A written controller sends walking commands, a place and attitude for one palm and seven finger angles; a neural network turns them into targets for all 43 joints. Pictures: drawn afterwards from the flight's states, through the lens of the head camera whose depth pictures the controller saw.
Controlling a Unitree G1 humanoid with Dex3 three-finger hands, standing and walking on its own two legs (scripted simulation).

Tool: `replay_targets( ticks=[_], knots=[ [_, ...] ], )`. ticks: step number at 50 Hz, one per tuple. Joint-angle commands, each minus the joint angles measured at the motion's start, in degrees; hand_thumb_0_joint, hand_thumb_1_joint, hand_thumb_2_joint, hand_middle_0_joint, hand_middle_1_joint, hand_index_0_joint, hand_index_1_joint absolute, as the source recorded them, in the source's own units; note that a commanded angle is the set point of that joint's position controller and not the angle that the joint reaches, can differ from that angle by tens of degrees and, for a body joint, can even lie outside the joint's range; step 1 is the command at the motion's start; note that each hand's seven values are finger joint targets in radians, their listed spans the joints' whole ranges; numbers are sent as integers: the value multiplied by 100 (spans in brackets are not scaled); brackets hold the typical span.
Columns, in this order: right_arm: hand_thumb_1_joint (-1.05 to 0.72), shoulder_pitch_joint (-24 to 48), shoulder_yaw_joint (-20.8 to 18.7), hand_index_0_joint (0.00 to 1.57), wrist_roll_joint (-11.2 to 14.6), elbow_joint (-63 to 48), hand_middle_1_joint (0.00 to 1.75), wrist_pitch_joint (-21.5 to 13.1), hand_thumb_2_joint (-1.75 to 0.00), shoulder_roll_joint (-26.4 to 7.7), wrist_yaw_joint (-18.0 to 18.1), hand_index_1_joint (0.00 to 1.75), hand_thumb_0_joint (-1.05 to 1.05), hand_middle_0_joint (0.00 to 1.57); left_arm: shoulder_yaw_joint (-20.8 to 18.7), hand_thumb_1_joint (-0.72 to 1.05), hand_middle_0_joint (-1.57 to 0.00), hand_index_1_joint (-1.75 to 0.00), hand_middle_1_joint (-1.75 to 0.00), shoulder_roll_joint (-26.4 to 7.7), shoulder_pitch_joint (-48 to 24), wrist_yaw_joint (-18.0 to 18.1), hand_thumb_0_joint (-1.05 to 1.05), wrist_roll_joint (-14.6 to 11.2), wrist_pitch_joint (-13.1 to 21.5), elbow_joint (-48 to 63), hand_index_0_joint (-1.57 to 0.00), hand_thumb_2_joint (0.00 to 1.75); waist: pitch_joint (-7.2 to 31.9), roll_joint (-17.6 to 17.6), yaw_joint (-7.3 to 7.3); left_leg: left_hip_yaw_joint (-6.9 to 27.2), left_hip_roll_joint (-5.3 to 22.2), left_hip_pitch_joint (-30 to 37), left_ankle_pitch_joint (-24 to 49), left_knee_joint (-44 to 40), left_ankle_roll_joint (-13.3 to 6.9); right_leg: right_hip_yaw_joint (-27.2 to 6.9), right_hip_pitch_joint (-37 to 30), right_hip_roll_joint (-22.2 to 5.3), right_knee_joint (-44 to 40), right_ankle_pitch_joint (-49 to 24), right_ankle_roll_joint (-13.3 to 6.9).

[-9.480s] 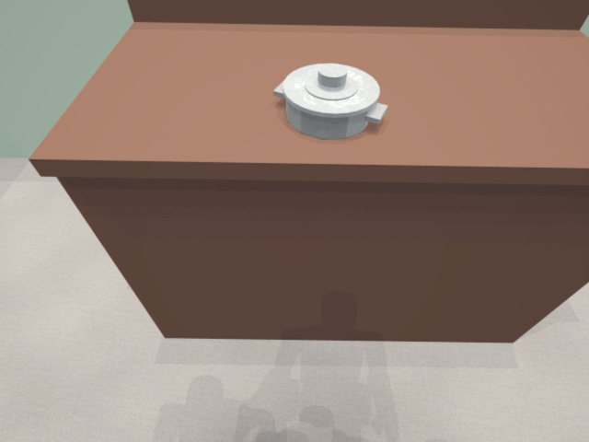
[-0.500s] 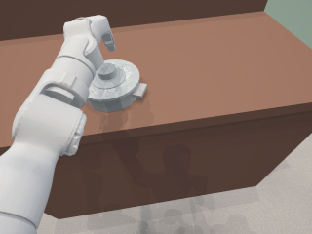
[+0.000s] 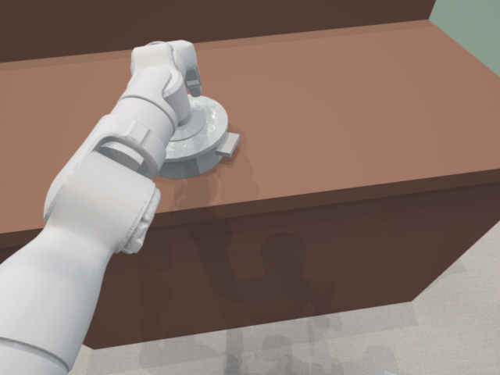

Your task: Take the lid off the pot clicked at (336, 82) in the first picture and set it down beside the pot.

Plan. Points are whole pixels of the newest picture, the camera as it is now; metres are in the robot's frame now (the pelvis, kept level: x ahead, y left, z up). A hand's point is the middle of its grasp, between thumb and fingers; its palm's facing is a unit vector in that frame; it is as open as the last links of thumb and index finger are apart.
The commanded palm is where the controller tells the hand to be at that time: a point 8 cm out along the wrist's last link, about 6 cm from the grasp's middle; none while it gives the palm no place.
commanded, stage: lower the open fingers around the knob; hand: left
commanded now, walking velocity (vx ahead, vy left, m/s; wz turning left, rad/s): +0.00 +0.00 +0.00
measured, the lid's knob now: (175, 113) +0.52 +0.10 +0.15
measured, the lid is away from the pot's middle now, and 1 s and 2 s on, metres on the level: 0.00 0.00 0.00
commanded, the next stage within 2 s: close the fingers and squeeze the knob in 0.70 s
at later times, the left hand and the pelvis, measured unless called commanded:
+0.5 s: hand (175, 107) +0.50 +0.09 +0.18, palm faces -0.38 -0.08 -0.92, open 10.0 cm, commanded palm +0.50 +0.09 +0.22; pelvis +0.00 +0.00 +0.00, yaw -1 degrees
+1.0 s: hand (174, 111) +0.49 +0.09 +0.18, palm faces -0.38 -0.08 -0.92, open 10.1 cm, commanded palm +0.50 +0.10 +0.22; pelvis +0.00 +0.00 +0.00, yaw -1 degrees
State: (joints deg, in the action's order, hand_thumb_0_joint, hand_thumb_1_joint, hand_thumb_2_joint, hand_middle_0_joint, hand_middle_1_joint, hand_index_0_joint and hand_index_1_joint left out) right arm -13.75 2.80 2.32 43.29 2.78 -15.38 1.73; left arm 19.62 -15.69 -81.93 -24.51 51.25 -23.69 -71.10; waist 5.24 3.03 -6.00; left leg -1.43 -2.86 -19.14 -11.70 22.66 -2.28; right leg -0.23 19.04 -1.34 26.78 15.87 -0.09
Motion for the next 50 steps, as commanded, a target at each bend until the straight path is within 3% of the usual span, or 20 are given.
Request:
replay_targets(
  ticks=[1,8,11,13,14,16,17,19,22,24,26,28,31,36,39,40,41,45,46,50],
  knots=[
    [-90,-253,-287,20,-29,-382,30,11,-90,-864,67,30,0,20,-162,-40,-88,-8,-8,-930,-2599,123,0,56,-66,428,-88,173,1726,-955,-200,95,-128,1091,1763,198,-235,119,-306,312,-208,-2386,-143],
    [-90,-243,-282,20,-37,-503,30,65,-90,-863,79,30,0,20,-324,-40,-88,-8,-8,-1296,-2446,64,0,109,8,578,-88,173,2065,-943,-113,31,-148,949,1606,225,-255,58,-595,286,-102,-2473,-117],
    [-90,-275,-325,20,12,-514,30,100,-90,-878,84,30,0,20,-3,-40,-88,-8,-8,-853,-2575,69,0,-39,119,832,-88,173,1814,-817,-243,44,-111,997,1505,238,-263,118,-313,311,-172,-2287,-128],
    [-90,-305,-345,20,-18,-535,30,-7,-90,-836,111,30,0,20,-375,-40,-88,-8,-8,-1415,-3113,168,0,30,365,1414,-88,173,2417,-666,-203,118,-79,1394,1818,303,-272,47,-420,315,-121,-2356,-120],
    [-90,-288,-330,20,-1,-550,30,-65,-90,-782,116,30,0,20,-154,-40,-88,-8,-8,-1215,-3332,199,0,33,459,1520,-88,173,2529,-355,-240,149,-91,1545,1861,314,-264,23,-312,311,-120,-2275,-130],
    [-90,-492,-381,20,19,-334,30,-66,-90,-820,125,30,0,20,-38,-40,-88,-8,-8,-888,-2833,271,0,-14,378,735,-88,173,1901,-401,-313,187,-54,1443,1752,306,-248,132,87,361,-207,-2003,-166],
    [-90,-552,-344,20,24,-249,30,-46,-90,-839,128,30,0,20,-150,-40,-88,-8,-8,-1062,-2605,279,0,76,276,335,-88,173,1658,-693,-299,167,-65,1185,1448,229,-250,135,97,378,-225,-1849,-148],
    [-90,-504,-308,20,15,-284,30,-69,-90,-890,155,30,0,20,-388,-40,-88,-8,-8,-1487,-2924,356,0,90,269,535,-88,173,1835,-754,-285,106,-101,1011,1212,152,-265,73,-175,354,-226,-1946,-138],
    [-90,-526,-333,20,15,-270,30,-114,-90,-861,118,30,0,20,-95,-40,-88,-8,-8,-1013,-2824,339,0,101,265,509,-88,173,2074,-531,-273,159,-56,1246,1714,245,-230,94,-86,340,-137,-2108,-149],
    [-90,-522,-351,20,-8,-310,30,-112,-90,-873,99,30,0,20,-218,-40,-88,-8,-8,-1168,-2772,321,0,167,293,601,-88,173,2246,-556,-245,152,-29,1339,1958,303,-230,85,-123,345,-105,-2204,-133],
    [-90,-542,-377,20,-6,-296,30,-84,-90,-898,92,30,0,20,-114,-40,-88,-8,-8,-940,-2715,308,0,30,306,576,-88,173,2130,-494,-288,182,-8,1390,2125,344,-229,124,18,348,-123,-2227,-153],
    [-90,-564,-352,20,4,-257,30,-73,-90,-897,98,30,0,20,-209,-40,-88,-8,-8,-1104,-2808,293,0,82,264,420,-88,173,1982,-771,-336,160,-14,1249,1826,305,-250,119,73,372,-138,-2079,-120],
    [-90,-544,-365,20,-15,-295,30,-115,-90,-909,99,30,0,20,-250,-40,-88,-8,-8,-1086,-2828,299,0,-90,289,603,-88,173,2166,-636,-264,146,-36,1304,1984,327,-250,106,-77,342,-110,-2274,-136],
    [-90,-514,-353,20,-7,-319,30,-77,-90,-907,85,30,0,20,-205,-40,-88,-8,-8,-1078,-2674,276,0,-22,275,595,-88,173,2046,-660,-255,118,-50,1187,1991,353,-258,113,-93,339,-103,-2315,-133],
    [-90,-476,-337,20,-19,-386,30,-75,-90,-853,94,30,0,20,-431,-40,-88,-8,-8,-1420,-2603,268,0,107,284,692,-88,173,2303,-810,-173,74,-64,1194,2059,381,-274,54,-343,322,-61,-2474,-103],
    [-90,-440,-332,20,9,-416,30,-69,-90,-831,80,30,0,20,-277,-40,-88,-8,-8,-1253,-2667,251,0,103,298,811,-88,173,2257,-694,-198,78,-60,1235,2097,374,-266,66,-266,313,-66,-2458,-112],
    [-90,-423,-360,20,19,-410,30,-38,-90,-848,62,30,0,20,-63,-10,-48,-73,-73,-878,-2556,248,0,-23,305,821,-48,94,2128,-619,-214,125,-36,1300,2265,403,-257,112,-130,320,-81,-2436,-133],
    [-90,-419,-316,20,13,-389,30,0,-90,-844,103,30,0,20,-425,-6,-48,-80,-80,-1480,-2780,293,0,100,239,753,-48,96,2030,-795,-212,79,-82,1095,1762,309,-268,73,-263,330,-117,-2310,-124],
    [-90,-398,-340,20,6,-421,30,10,-90,-865,100,30,0,20,-333,-6,-48,-82,-82,-1325,-2745,310,0,-4,274,898,-48,96,2116,-505,-184,80,-71,1190,1926,323,-251,90,-268,308,-110,-2385,-152],
    [-90,-416,-330,20,30,-372,30,16,-90,-829,111,30,0,20,-191,-2,-49,-87,-87,-1151,-2739,294,0,116,254,697,-49,96,1938,-683,-279,122,-48,1244,1840,343,-252,103,-18,353,-133,-2173,-135]
  ],
)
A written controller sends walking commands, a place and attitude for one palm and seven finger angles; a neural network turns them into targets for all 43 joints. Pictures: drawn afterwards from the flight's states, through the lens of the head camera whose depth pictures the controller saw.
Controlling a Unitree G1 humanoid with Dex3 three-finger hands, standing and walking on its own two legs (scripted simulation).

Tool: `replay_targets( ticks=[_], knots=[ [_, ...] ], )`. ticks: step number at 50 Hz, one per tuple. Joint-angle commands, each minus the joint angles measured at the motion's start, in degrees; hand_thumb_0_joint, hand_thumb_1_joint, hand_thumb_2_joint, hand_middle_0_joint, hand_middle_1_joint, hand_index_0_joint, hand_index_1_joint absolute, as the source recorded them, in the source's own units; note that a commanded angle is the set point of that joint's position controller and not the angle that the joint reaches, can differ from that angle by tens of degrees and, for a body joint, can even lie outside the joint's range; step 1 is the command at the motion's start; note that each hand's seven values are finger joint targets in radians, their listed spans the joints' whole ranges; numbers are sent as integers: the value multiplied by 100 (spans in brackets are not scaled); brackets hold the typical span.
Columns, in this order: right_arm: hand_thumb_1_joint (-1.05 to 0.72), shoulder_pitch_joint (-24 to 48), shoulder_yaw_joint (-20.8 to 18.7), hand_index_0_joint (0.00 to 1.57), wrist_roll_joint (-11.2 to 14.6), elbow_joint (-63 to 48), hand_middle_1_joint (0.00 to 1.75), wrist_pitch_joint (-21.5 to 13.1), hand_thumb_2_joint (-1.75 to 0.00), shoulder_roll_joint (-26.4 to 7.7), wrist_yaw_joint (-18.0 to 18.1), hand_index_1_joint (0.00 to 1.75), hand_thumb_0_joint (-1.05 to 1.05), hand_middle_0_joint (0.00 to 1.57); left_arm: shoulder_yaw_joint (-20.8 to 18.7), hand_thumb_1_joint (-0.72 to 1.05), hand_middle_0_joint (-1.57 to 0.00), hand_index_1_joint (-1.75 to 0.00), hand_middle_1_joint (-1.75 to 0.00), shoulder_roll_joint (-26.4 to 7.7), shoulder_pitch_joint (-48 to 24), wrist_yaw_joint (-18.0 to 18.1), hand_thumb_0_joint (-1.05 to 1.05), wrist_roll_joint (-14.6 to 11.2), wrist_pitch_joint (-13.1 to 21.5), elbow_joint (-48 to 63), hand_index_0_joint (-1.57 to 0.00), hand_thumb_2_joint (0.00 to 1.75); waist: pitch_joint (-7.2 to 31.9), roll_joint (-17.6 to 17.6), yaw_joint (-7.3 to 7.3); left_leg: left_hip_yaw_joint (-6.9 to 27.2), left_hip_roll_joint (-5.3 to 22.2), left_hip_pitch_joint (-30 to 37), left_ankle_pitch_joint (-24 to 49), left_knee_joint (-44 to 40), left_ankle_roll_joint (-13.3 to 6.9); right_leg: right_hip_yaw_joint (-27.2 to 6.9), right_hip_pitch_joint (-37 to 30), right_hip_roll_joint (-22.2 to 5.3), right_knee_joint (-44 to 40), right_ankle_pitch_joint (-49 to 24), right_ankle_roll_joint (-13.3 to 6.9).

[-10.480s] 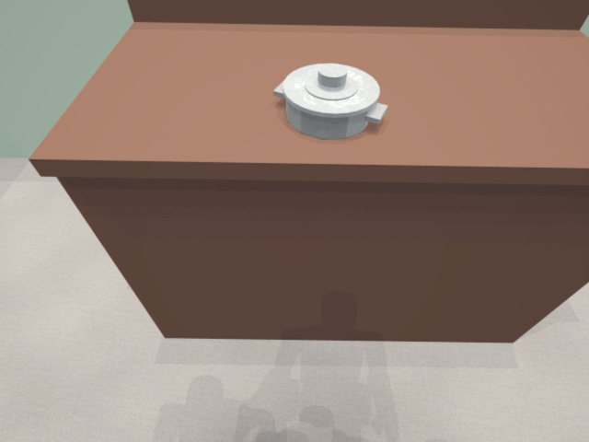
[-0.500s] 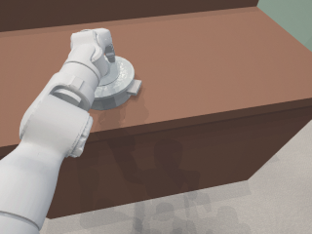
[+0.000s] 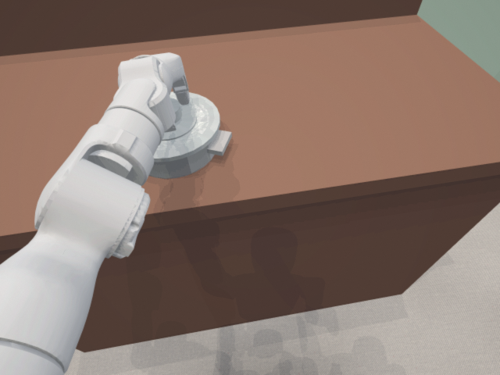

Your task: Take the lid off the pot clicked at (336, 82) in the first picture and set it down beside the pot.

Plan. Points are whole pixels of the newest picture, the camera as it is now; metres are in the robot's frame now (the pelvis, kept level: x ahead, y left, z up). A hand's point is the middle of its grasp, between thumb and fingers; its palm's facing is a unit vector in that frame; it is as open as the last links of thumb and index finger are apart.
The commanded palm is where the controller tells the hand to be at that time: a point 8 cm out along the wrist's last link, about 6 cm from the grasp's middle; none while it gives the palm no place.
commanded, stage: close the fingers and squeeze the knob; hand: left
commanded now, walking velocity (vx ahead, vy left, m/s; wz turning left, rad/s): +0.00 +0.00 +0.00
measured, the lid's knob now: (165, 111) +0.52 +0.10 +0.16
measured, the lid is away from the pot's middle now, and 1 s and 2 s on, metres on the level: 0.00 0.00 0.01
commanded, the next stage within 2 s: lift the lid straight up in 1.28 s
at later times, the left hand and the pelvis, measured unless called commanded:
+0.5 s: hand (167, 107) +0.50 +0.09 +0.18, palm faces -0.39 -0.09 -0.91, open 8.6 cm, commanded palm +0.50 +0.10 +0.22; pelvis +0.00 +0.00 +0.00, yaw +0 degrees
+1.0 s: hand (167, 109) +0.49 +0.09 +0.18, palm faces -0.39 -0.09 -0.92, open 7.0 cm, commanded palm +0.49 +0.10 +0.22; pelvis +0.00 +0.00 +0.00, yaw +0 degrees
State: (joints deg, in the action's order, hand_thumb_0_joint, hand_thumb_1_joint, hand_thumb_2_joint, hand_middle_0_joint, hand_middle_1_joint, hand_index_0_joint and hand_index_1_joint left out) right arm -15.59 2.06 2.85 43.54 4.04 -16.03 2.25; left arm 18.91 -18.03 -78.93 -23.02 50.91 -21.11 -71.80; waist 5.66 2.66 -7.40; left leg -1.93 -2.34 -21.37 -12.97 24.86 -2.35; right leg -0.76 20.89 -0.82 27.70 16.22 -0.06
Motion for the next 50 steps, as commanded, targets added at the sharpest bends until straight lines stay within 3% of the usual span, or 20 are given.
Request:
replay_targets(
  ticks=[1,4,6,8,11,12,14,16,20,22,25,26,28,31,33,36,38,41,42,50],
  knots=[
    [-90,-229,-276,20,-20,-368,30,-86,-90,-810,68,30,0,20,-108,-1,-49,-89,-89,-876,-3103,161,0,22,23,821,-49,96,1938,-625,-168,182,-90,1465,1984,119,-239,172,-238,290,-236,-2261,-152],
    [-90,-223,-233,20,-12,-374,30,-136,-90,-761,94,30,0,20,-119,2,-50,-92,-92,-942,-3257,180,0,109,15,697,-50,96,1994,-655,-180,175,-131,1405,1711,83,-248,139,-258,294,-214,-2154,-138],
    [-90,-247,-270,20,-21,-353,30,-157,-90,-789,84,30,0,20,-54,4,-51,-94,-94,-790,-3295,210,0,15,65,843,-51,96,2138,-411,-173,217,-88,1591,1971,130,-221,159,-190,281,-203,-2201,-158],
    [-90,-273,-275,20,-49,-376,30,-200,-90,-751,75,30,0,20,-206,6,-52,-96,-96,-998,-3243,209,0,142,103,906,-52,95,2426,-536,-127,216,-77,1708,2238,194,-236,123,-317,285,-152,-2365,-136],
    [-90,-316,-294,20,-36,-325,30,-179,-90,-799,80,30,0,20,-115,9,-54,-99,-99,-829,-3098,202,0,36,69,727,-54,94,2114,-518,-170,188,-85,1574,2190,180,-241,161,-227,298,-214,-2365,-143],
    [-90,-338,-269,20,-43,-315,30,-189,-90,-787,88,30,0,20,-286,10,-54,-99,-99,-1122,-3179,209,0,113,62,718,-54,94,2230,-736,-148,178,-104,1490,2052,154,-251,126,-380,301,-192,-2362,-118],
    [-90,-334,-240,20,-37,-327,30,-203,-90,-791,103,30,0,20,-296,12,-56,-101,-101,-1181,-3289,196,0,95,31,653,-56,93,2067,-736,-166,140,-146,1299,1871,101,-270,126,-438,299,-206,-2412,-118],
    [-90,-308,-278,20,-30,-304,30,-180,-90,-828,92,30,0,20,-95,15,-57,-102,-102,-832,-3014,173,0,30,19,583,-57,92,2033,-566,-159,145,-102,1409,2169,160,-251,144,-297,291,-203,-2481,-139],
    [-90,-346,-270,20,-67,-343,30,-209,-90,-790,82,30,0,20,-417,20,-60,-104,-104,-1292,-2979,181,0,184,87,700,-60,89,2265,-656,-64,148,-110,1426,2226,192,-259,112,-486,296,-154,-2515,-123],
    [-90,-340,-273,20,-50,-362,30,-186,-90,-771,64,30,0,20,-181,22,-61,-105,-105,-996,-3066,157,0,137,100,878,-61,88,2297,-549,-95,152,-104,1499,2394,190,-253,125,-455,287,-142,-2591,-121],
    [-90,-306,-266,20,-34,-358,30,-175,-90,-779,78,30,0,20,-257,26,-64,-106,-106,-1125,-3001,164,0,166,66,732,-64,85,2054,-760,-111,139,-115,1363,2112,159,-275,125,-418,301,-203,-2447,-116],
    [-90,-295,-285,20,-39,-359,30,-150,-90,-823,70,30,0,20,-209,27,-65,-106,-106,-1015,-3008,186,0,42,91,882,-65,84,2094,-519,-91,143,-99,1425,2221,152,-257,147,-417,281,-200,-2502,-144],
    [-90,-299,-271,20,-52,-364,30,-159,-90,-787,90,30,0,20,-361,30,-66,-107,-107,-1241,-3017,184,0,146,78,824,-66,82,2163,-747,-89,131,-112,1417,2141,153,-280,113,-495,289,-205,-2507,-118],
    [-90,-253,-280,20,-12,-377,30,-163,-90,-785,76,30,0,20,-59,34,-69,-107,-107,-812,-3118,190,0,30,92,941,-69,78,2065,-503,-122,159,-92,1463,2083,116,-255,151,-342,275,-213,-2370,-144],
    [-90,-259,-274,20,-49,-386,30,-180,-90,-757,69,30,0,20,-170,37,-71,-107,-107,-976,-3006,189,0,165,110,936,-71,76,2250,-532,-78,172,-88,1622,2317,184,-257,123,-343,293,-177,-2437,-130],
    [-90,-287,-289,20,-30,-344,30,-148,-90,-791,72,30,0,20,-75,33,-65,-108,-105,-776,-3052,199,0,41,62,845,-71,81,1991,-485,-143,155,-97,1509,2227,164,-258,154,-263,290,-220,-2423,-147],
    [-90,-246,-255,20,-37,-346,30,-141,-90,-784,84,30,0,20,-233,32,-63,-108,-104,-1091,-3099,199,0,173,53,756,-72,83,2092,-696,-134,143,-104,1421,1983,139,-258,126,-350,296,-200,-2339,-131],
    [-90,-227,-279,20,-47,-380,30,-161,-90,-787,87,30,0,20,-167,34,-62,-109,-103,-925,-3000,205,0,49,89,856,-75,85,2141,-532,-90,156,-107,1478,2115,158,-253,147,-378,277,-192,-2410,-154],
    [-90,-247,-272,20,-41,-389,30,-174,-90,-747,80,30,0,20,-248,35,-62,-110,-103,-1078,-3127,206,0,126,116,1036,-76,85,2382,-579,-84,165,-87,1612,2283,177,-252,112,-462,272,-153,-2495,-131],
    [-90,-226,-249,20,-31,-382,30,-170,-90,-744,78,30,0,20,-221,43,-63,-113,-103,-1059,-3025,207,0,167,68,851,-84,89,1991,-610,-87,165,-96,1487,2159,122,-249,137,-342,300,-221,-2358,-141]
  ],
)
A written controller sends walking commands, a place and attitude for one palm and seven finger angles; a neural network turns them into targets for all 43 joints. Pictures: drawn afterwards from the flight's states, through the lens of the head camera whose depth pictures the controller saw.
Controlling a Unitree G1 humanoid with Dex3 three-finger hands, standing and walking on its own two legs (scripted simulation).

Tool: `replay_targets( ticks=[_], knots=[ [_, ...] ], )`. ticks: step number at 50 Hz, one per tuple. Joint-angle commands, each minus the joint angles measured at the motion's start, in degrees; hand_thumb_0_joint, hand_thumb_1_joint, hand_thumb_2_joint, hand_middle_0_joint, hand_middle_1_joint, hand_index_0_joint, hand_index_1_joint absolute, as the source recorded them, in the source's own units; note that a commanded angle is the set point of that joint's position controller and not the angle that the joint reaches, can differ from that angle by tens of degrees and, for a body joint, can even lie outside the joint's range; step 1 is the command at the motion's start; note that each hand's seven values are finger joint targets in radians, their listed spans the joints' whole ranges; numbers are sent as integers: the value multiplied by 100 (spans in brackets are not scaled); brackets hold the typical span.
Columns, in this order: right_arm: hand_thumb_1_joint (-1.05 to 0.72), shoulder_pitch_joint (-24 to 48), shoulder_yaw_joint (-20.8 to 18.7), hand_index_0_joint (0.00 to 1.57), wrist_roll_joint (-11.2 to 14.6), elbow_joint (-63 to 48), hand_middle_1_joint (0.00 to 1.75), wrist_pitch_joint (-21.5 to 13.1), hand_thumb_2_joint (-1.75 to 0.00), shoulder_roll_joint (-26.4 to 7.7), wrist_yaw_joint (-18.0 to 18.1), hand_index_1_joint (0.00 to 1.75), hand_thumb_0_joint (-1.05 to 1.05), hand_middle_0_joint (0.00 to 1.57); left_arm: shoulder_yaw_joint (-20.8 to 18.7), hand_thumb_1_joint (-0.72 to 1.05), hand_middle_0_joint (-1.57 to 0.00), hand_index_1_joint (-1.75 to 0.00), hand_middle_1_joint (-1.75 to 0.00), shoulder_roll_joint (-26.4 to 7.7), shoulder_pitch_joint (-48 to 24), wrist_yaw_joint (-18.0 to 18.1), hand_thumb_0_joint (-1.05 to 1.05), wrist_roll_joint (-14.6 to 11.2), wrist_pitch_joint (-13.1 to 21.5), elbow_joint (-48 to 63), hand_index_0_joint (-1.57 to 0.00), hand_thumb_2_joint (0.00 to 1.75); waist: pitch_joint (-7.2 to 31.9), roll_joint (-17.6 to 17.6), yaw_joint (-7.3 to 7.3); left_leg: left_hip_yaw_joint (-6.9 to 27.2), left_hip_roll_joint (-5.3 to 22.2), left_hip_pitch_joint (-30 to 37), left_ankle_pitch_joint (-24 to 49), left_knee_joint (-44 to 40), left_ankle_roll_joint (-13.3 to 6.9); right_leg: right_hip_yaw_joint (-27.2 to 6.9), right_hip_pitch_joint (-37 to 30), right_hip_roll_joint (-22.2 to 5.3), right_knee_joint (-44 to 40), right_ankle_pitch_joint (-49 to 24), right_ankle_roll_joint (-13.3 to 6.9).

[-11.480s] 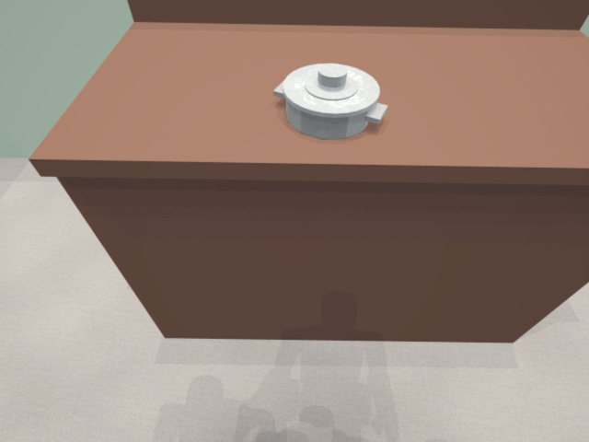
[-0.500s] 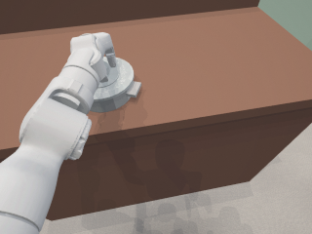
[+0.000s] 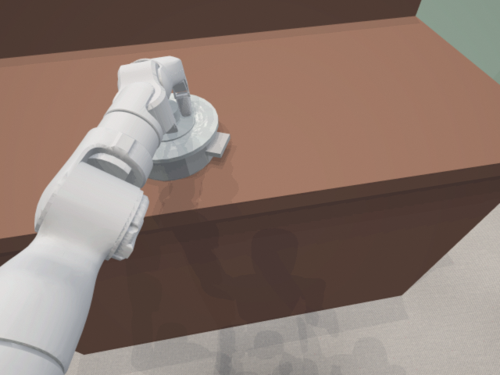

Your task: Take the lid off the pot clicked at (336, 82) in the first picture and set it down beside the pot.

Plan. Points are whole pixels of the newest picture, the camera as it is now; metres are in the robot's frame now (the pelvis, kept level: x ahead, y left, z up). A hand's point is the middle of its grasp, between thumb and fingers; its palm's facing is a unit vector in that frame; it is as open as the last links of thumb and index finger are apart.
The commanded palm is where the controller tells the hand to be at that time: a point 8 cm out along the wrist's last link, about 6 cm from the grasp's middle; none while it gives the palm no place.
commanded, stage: close the fingers and squeeze the knob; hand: left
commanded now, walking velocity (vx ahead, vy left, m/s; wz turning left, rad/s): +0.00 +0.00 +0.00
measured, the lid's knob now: (163, 112) +0.51 +0.11 +0.16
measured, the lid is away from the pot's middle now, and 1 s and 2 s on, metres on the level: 0.00 0.01 0.02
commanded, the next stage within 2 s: lift the lid straight up in 0.28 s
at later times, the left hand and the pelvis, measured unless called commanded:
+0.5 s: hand (165, 112) +0.49 +0.10 +0.18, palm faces -0.39 -0.11 -0.91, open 6.8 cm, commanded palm +0.49 +0.11 +0.24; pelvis +0.00 +0.00 +0.00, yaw +0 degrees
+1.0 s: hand (159, 94) +0.49 +0.10 +0.21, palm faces -0.36 -0.12 -0.92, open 6.2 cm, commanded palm +0.49 +0.10 +0.28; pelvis +0.00 +0.00 +0.00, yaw +0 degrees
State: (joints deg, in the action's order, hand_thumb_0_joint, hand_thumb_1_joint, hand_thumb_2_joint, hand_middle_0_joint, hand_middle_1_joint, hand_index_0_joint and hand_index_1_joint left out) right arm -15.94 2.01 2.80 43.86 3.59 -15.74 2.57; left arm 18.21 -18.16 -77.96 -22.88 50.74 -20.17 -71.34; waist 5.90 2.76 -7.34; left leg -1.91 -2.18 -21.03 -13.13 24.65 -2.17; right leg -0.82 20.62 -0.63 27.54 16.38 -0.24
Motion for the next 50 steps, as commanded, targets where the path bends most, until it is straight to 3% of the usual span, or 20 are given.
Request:
replay_targets(
  ticks=[1,3,6,7,12,14,21,22,24,27,29,32,35,37,41,42,43,46,48,50],
  knots=[
    [-90,-173,-269,20,-28,-422,30,-106,-90,-812,37,30,0,20,-64,44,-63,-113,-103,-875,-3147,206,0,64,-1,967,-85,90,2030,-461,-85,187,-94,1536,2355,156,-252,156,-313,261,-202,-2441,-145],
    [-90,-165,-255,20,-53,-449,30,-145,-90,-760,36,30,0,20,-219,47,-64,-114,-104,-1093,-3181,205,0,174,20,1023,-87,91,2215,-527,-40,188,-99,1615,2303,155,-257,128,-390,267,-182,-2415,-129],
    [-90,-133,-297,20,-47,-495,30,-162,-90,-757,14,30,0,20,-28,50,-65,-115,-104,-762,-3095,183,0,30,86,1329,-89,92,2423,-382,-18,196,-72,1834,2793,242,-253,139,-420,246,-145,-2654,-131],
    [-90,-136,-280,20,-54,-493,30,-184,-90,-710,-3,30,0,20,-110,51,-66,-115,-104,-886,-3159,181,0,117,118,1379,-90,93,2523,-479,11,235,-61,1909,2907,260,-248,138,-421,261,-109,-2632,-115],
    [-90,-152,-248,20,-51,-423,30,-153,-90,-761,49,30,0,20,-344,56,-68,-116,-105,-1250,-3036,216,0,114,2,989,-92,95,2090,-760,3,120,-141,1432,2134,102,-281,116,-589,254,-213,-2517,-117],
    [-90,-88,-231,20,-33,-447,30,-164,-90,-743,74,30,0,20,-188,59,-68,-116,-105,-1104,-3081,193,0,128,-20,885,-93,96,1951,-814,-41,96,-159,1337,1878,54,-292,111,-551,256,-248,-2438,-111],
    [-90,-81,-262,20,-56,-507,30,-148,-90,-772,84,30,0,20,-223,62,-69,-117,-106,-1152,-3207,213,0,89,54,1223,-96,97,2288,-503,-4,119,-133,1534,2295,134,-273,116,-653,235,-203,-2654,-131],
    [-90,-102,-254,20,-51,-469,30,-161,-90,-748,99,30,0,20,-373,62,-69,-117,-106,-1396,-3299,228,0,211,55,1117,-96,97,2382,-630,-23,126,-128,1544,2200,134,-278,71,-683,239,-198,-2580,-114],
    [-90,-110,-226,20,-32,-456,30,-178,-90,-748,128,30,0,20,-248,62,-69,-117,-106,-1338,-3521,224,0,234,15,971,-96,97,2096,-665,-107,111,-164,1392,1835,52,-287,90,-558,257,-268,-2403,-112],
    [-90,-126,-248,20,-57,-482,30,-272,-90,-736,144,30,0,20,-533,62,-69,-117,-106,-1702,-3649,271,0,235,119,1240,-97,97,2519,-521,-2,153,-144,1616,2145,92,-280,43,-737,229,-217,-2563,-120],
    [-90,-126,-256,20,-46,-495,30,-336,-90,-703,134,30,0,20,-258,62,-69,-117,-106,-1386,-3774,241,0,284,155,1294,-97,97,2505,-357,-41,158,-140,1772,2389,135,-272,55,-573,244,-228,-2596,-121],
    [-90,-160,-280,20,-45,-481,30,-388,-90,-715,92,30,0,20,-369,62,-69,-117,-106,-1464,-3760,221,0,244,189,1413,-97,97,2609,-347,1,228,-89,1935,2737,173,-252,72,-556,252,-199,-2634,-117],
    [-90,-206,-284,20,-27,-424,30,-475,-90,-709,76,30,0,20,-84,63,-69,-117,-106,-1087,-4103,177,0,187,181,1413,-97,97,2378,-352,-119,269,-94,2054,2559,146,-257,112,-227,295,-277,-2371,-107],
    [-90,-227,-284,20,-82,-434,30,-553,-90,-707,82,30,0,20,-449,63,-69,-117,-106,-1551,-4308,212,0,150,282,1786,-97,97,2887,-212,-2,316,-99,2236,2829,187,-249,66,-506,269,-199,-2597,-114],
    [-90,-266,-292,20,-65,-342,30,-568,-90,-741,79,30,0,20,-243,63,-69,-117,-106,-1261,-4080,198,0,146,186,1373,-97,97,2521,-310,-32,273,-100,2042,2837,179,-245,121,-416,269,-250,-2624,-131],
    [-90,-264,-270,20,-86,-333,30,-580,-90,-727,78,30,0,20,-515,63,-69,-117,-106,-1621,-4080,200,0,271,152,1270,-97,97,2622,-464,30,280,-110,1993,2817,167,-248,82,-527,271,-218,-2645,-117],
    [-90,-210,-258,20,-90,-385,30,-606,-90,-721,69,30,0,20,-478,63,-69,-117,-106,-1614,-4228,177,0,272,156,1433,-97,97,2727,-429,34,268,-125,2013,2791,141,-251,66,-589,258,-210,-2694,-112],
    [-90,-197,-273,20,-63,-335,30,-570,-90,-750,63,30,0,20,-138,63,-69,-117,-106,-1092,-4066,112,0,177,26,1078,-97,97,2328,-352,-43,251,-114,1934,2748,138,-236,121,-349,261,-274,-2590,-129],
    [-90,-202,-245,20,-84,-343,30,-558,-90,-766,75,30,0,20,-492,63,-69,-117,-106,-1651,-4255,81,0,292,-26,1096,-97,97,2485,-626,-11,243,-137,1797,2511,81,-249,70,-577,258,-251,-2597,-108],
    [-90,-154,-236,20,-68,-369,30,-586,-90,-728,94,30,0,20,-246,63,-69,-117,-106,-1350,-4374,25,0,308,-43,1075,-97,97,2517,-575,-56,251,-144,1863,2621,102,-254,70,-496,247,-244,-2638,-103]
  ],
)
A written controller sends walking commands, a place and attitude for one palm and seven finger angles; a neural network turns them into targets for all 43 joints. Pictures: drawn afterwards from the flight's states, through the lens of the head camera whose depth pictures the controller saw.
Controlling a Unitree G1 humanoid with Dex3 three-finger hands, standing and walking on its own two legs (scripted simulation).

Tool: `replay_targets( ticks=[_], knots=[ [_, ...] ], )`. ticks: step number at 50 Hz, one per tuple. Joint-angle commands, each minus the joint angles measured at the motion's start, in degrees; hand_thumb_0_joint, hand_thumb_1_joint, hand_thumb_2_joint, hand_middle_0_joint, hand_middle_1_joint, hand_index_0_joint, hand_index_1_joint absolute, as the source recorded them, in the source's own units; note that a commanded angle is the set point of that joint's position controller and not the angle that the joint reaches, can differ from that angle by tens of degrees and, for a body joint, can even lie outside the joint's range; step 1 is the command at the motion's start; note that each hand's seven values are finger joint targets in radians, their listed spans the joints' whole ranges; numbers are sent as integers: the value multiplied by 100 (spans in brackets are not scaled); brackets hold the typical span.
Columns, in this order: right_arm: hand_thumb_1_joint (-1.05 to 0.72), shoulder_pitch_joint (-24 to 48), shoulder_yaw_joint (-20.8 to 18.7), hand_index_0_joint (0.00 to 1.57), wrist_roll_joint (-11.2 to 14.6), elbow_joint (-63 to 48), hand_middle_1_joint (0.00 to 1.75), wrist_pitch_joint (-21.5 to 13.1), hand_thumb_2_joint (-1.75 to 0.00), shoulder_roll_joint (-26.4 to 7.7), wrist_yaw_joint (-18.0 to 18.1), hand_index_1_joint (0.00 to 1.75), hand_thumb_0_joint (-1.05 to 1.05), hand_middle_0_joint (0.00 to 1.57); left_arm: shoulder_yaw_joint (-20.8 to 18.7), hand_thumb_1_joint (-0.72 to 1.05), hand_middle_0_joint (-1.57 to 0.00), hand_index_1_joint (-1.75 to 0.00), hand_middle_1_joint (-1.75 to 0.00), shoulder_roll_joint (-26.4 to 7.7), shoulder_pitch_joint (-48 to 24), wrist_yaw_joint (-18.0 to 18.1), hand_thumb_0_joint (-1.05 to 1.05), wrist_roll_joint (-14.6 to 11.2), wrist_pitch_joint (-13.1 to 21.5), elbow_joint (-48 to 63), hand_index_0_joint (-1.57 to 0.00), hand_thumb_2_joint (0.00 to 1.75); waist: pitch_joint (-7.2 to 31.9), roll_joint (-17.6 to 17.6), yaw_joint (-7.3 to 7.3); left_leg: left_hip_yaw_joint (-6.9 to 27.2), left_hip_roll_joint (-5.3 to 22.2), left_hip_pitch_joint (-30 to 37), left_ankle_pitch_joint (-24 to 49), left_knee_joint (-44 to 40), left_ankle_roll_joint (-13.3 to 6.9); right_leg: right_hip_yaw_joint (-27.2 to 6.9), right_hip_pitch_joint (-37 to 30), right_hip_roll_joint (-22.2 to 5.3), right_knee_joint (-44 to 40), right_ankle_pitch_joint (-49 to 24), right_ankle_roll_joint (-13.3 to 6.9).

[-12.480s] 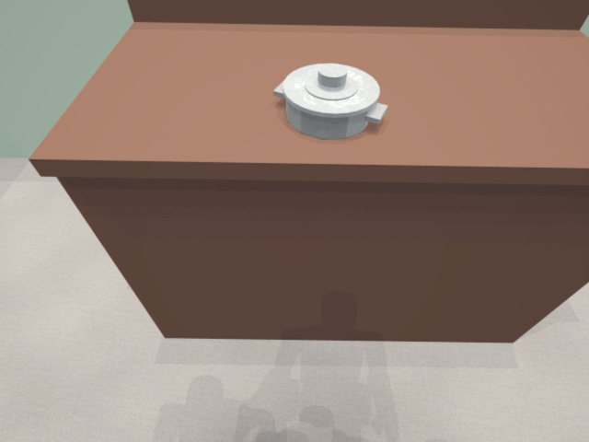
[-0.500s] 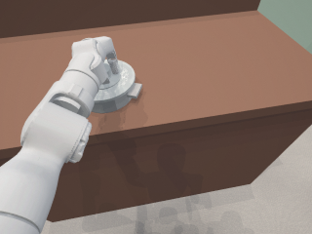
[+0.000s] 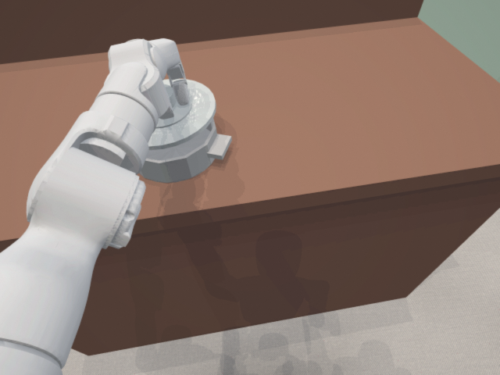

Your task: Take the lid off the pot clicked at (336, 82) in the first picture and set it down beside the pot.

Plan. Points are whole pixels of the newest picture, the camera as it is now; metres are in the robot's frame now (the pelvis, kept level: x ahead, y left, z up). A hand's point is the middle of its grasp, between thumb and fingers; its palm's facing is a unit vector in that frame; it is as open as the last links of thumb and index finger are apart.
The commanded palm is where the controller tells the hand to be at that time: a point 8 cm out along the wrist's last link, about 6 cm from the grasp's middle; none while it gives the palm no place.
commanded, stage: lift the lid straight up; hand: left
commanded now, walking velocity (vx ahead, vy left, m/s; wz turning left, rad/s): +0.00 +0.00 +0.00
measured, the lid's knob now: (159, 98) +0.52 +0.11 +0.19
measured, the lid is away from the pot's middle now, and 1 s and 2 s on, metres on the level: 0.01 0.02 0.08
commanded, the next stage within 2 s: move the lid sideways beside the pot in 1.38 s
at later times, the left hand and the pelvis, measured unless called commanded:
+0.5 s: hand (156, 74) +0.49 +0.09 +0.25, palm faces -0.32 -0.14 -0.94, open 6.0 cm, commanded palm +0.50 +0.10 +0.31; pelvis -0.01 +0.00 +0.00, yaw +0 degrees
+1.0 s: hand (136, 43) +0.49 +0.11 +0.29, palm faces -0.24 -0.15 -0.96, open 5.8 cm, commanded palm +0.49 +0.11 +0.35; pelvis +0.00 +0.00 +0.00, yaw +0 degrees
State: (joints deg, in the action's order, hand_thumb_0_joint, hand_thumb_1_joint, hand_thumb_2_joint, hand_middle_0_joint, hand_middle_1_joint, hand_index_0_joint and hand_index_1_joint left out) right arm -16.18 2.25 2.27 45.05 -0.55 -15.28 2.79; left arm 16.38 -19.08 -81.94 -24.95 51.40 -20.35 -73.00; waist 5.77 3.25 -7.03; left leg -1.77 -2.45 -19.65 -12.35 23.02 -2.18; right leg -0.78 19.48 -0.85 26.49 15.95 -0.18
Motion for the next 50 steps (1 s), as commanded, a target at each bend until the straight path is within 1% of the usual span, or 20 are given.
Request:
replay_targets(
  ticks=[1,3,6,8,11,14,16,18,21,24,26,27,31,35,39,41,43,46,48,50],
  knots=[
    [-90,-132,-285,20,-16,-497,30,-161,-90,-799,55,30,0,20,89,63,-69,-117,-106,-981,-4028,221,0,113,2,1400,-97,97,2507,-347,-99,242,-87,1863,2767,317,-230,100,-275,261,-146,-2641,-128],
    [-90,-118,-293,20,-70,-547,30,-221,-90,-762,44,30,0,20,-180,63,-69,-117,-106,-1383,-4138,200,0,263,54,1661,-97,97,2881,-485,-5,277,-89,2033,2987,367,-242,44,-441,272,-84,-2742,-108],
    [-90,-148,-297,20,-45,-485,30,-141,-90,-821,48,30,0,20,-109,63,-69,-117,-106,-1248,-3774,146,0,182,-92,1145,-97,97,2412,-588,-29,200,-123,1688,2689,308,-242,89,-430,262,-162,-2718,-128],
    [-90,-93,-257,20,-36,-526,30,-135,-90,-806,43,30,0,20,-247,63,-69,-117,-106,-1572,-4113,131,0,295,-123,1340,-97,97,2536,-743,-8,191,-137,1610,2545,249,-261,46,-582,254,-138,-2736,-108],
    [-90,-28,-282,20,-33,-557,30,-153,-90,-796,35,30,0,20,7,63,-69,-117,-106,-1148,-4118,121,0,201,-109,1445,-97,97,2532,-415,-14,246,-94,1849,2774,305,-228,83,-381,245,-150,-2647,-142],
    [-90,-66,-247,20,-1,-491,30,-118,-90,-801,52,30,0,20,-8,63,-69,-117,-106,-1229,-4176,84,0,324,-205,1084,-97,97,2225,-658,-109,227,-110,1630,2234,194,-243,78,-233,274,-220,-2318,-125],
    [-90,-43,-265,20,-16,-520,30,-134,-90,-826,63,30,0,20,43,63,-69,-117,-106,-1087,-4310,92,0,143,-179,1295,-97,97,2321,-477,-93,219,-108,1734,2275,214,-242,87,-264,254,-221,-2384,-142],
    [-90,-48,-226,20,-23,-483,30,-137,-90,-823,88,30,0,20,-177,63,-69,-117,-106,-1548,-4419,81,0,328,-222,1087,-97,97,2436,-714,-95,218,-143,1559,1997,166,-254,30,-432,253,-209,-2344,-125],
    [-90,-70,-239,20,6,-460,30,-164,-90,-844,104,30,0,20,5,63,-69,-117,-106,-1249,-4557,122,0,256,-223,1067,-97,97,2340,-497,-156,214,-106,1637,1986,164,-241,64,-263,245,-265,-2275,-147],
    [-90,-110,-214,20,-13,-443,30,-216,-90,-838,117,30,0,20,-179,63,-69,-117,-106,-1634,-4712,128,0,431,-243,939,-97,97,2487,-643,-141,224,-147,1531,1860,147,-255,16,-382,257,-231,-2267,-129],
    [-90,-104,-244,20,1,-461,30,-236,-90,-852,104,30,0,20,-46,63,-69,-117,-106,-1368,-4747,128,0,319,-226,1104,-97,97,2590,-364,-141,236,-105,1702,2219,188,-227,40,-354,233,-214,-2406,-150],
    [-90,-103,-230,20,-11,-499,30,-268,-90,-814,83,30,0,20,-125,63,-69,-117,-106,-1555,-4883,115,0,423,-182,1322,-97,97,2907,-453,-79,294,-93,1821,2408,211,-214,16,-456,236,-165,-2410,-121],
    [-90,-117,-259,20,-24,-488,30,-262,-90,-855,43,30,0,20,-127,63,-69,-117,-106,-1450,-4581,62,0,336,-241,1150,-97,97,2663,-390,-39,226,-92,1767,2700,256,-221,39,-463,235,-180,-2613,-143],
    [-90,-102,-234,20,-19,-494,30,-223,-90,-856,48,30,0,20,-248,63,-69,-117,-106,-1765,-4606,-13,0,486,-382,945,-97,97,2433,-810,-53,157,-145,1419,2227,179,-272,5,-570,234,-231,-2565,-93],
    [-90,-22,-237,20,-17,-561,30,-235,-90,-829,26,30,0,20,-157,63,-69,-117,-106,-1675,-4833,-58,0,485,-362,1288,-97,97,2672,-614,-26,183,-129,1647,2524,235,-276,-7,-566,217,-208,-2655,-93],
    [-90,-63,-245,20,3,-516,30,-196,-90,-874,16,30,0,20,-47,63,-69,-117,-106,-1447,-4696,-68,0,363,-395,1203,-97,97,2482,-436,-61,197,-99,1707,2706,253,-242,48,-431,218,-240,-2646,-127],
    [-90,15,-241,20,-30,-591,30,-250,-90,-826,-2,30,0,20,-264,63,-69,-117,-106,-1861,-4967,-95,0,506,-342,1537,-97,97,2906,-514,27,245,-107,1805,2869,300,-250,-7,-618,208,-143,-2753,-98],
    [-90,-30,-259,20,33,-536,30,-232,-90,-817,-33,30,0,20,170,63,-69,-117,-106,-1064,-4811,-119,0,322,-399,1372,-97,97,2467,-222,-82,290,-47,2070,3165,342,-211,95,-108,237,-245,-2545,-127],
    [-90,-8,-248,20,-17,-537,30,-248,-90,-829,-19,30,0,20,-189,63,-69,-117,-106,-1671,-4934,-120,0,485,-420,1386,-97,97,2693,-633,-32,305,-82,1916,2861,312,-239,56,-354,249,-213,-2505,-96],
    [-90,50,-208,20,14,-528,30,-246,-90,-810,8,30,0,20,-131,63,-69,-117,-106,-1621,-4998,-142,0,493,-491,1187,-97,97,2499,-687,-65,238,-137,1681,2485,243,-255,33,-389,226,-241,-2496,-101]
  ],
)
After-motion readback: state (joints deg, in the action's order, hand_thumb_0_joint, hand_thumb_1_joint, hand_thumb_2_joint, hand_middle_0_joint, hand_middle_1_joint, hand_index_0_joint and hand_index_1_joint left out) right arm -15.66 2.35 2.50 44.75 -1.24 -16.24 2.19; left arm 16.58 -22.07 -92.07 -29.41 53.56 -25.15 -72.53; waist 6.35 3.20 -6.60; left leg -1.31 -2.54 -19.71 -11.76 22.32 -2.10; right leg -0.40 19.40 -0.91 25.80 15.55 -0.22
